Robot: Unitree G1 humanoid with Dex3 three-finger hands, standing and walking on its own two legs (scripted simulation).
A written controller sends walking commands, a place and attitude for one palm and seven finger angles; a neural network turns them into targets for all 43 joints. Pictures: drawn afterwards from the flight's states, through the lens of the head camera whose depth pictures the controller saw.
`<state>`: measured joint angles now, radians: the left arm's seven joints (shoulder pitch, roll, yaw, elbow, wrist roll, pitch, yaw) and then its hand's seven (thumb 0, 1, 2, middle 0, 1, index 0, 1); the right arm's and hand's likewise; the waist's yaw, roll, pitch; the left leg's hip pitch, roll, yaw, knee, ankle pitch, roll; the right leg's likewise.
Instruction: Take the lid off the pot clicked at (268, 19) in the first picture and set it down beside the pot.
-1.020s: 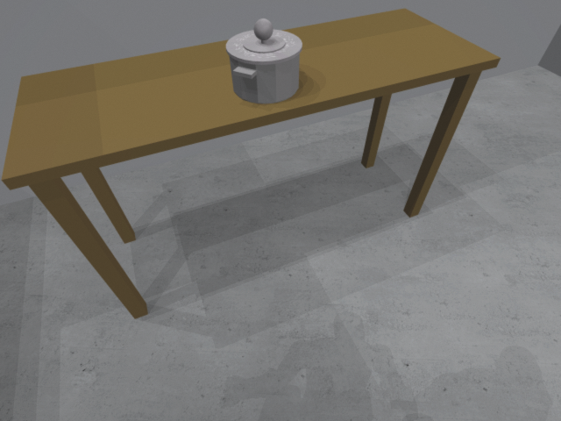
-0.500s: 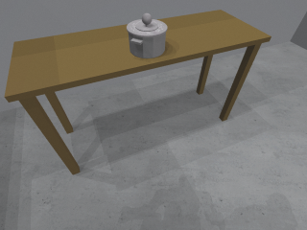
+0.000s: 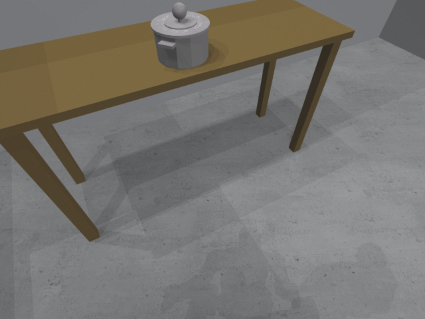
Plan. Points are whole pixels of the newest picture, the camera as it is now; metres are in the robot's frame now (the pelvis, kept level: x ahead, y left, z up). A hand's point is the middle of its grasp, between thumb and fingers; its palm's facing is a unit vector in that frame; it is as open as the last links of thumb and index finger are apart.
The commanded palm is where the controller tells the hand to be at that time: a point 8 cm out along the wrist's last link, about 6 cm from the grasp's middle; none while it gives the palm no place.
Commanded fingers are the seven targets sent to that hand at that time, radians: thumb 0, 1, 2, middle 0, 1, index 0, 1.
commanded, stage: walk to a spot facing it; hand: left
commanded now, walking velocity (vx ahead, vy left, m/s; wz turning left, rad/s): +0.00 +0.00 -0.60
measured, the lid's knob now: (179, 11) +0.95 +0.18 +0.15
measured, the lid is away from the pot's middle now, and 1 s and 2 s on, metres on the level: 0.00 0.00 0.00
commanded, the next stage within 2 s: turn to face it in 1.76 s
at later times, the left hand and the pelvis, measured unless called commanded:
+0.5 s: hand out of the picture +0.06 +0.21 -0.17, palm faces -0.16 -0.95 -0.26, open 7.4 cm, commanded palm none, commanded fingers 0.00 0.90 0.90 -0.20 -0.30 -0.20 -0.30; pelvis -0.03 +0.01 +0.00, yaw -14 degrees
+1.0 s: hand (191, 306) +0.18 +0.06 -0.15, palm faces -0.53 -0.82 -0.23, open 7.4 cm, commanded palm none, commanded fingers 0.00 0.90 0.90 -0.20 -0.30 -0.20 -0.30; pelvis +0.03 -0.07 +0.00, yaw -33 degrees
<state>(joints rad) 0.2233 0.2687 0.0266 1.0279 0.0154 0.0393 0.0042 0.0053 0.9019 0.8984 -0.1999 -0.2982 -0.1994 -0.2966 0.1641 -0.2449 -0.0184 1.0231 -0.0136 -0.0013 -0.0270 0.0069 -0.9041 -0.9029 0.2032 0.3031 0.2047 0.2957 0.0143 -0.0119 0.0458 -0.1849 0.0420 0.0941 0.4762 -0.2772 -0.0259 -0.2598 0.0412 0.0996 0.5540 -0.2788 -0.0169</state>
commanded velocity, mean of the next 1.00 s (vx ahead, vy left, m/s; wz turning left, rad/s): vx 0.17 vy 0.00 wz -0.55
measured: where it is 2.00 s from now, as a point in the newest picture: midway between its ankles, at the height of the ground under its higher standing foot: (301, 301)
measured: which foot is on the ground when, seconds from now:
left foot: down 0.00-0.12, up 0.14-0.44, down 0.46-0.76, up 0.78-1.00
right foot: down 0.00-0.46, up 0.48-0.74, down 0.76-1.00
